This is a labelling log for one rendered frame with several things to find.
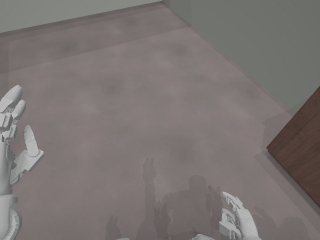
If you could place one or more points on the robot left forearm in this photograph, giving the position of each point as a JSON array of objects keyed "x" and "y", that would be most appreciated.
[{"x": 10, "y": 217}]

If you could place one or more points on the counter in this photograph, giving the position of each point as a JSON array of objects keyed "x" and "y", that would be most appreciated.
[{"x": 297, "y": 147}]

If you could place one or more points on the left robot hand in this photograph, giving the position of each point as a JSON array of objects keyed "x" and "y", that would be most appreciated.
[{"x": 11, "y": 110}]

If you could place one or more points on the right robot hand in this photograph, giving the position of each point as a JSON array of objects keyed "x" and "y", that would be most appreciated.
[{"x": 239, "y": 225}]

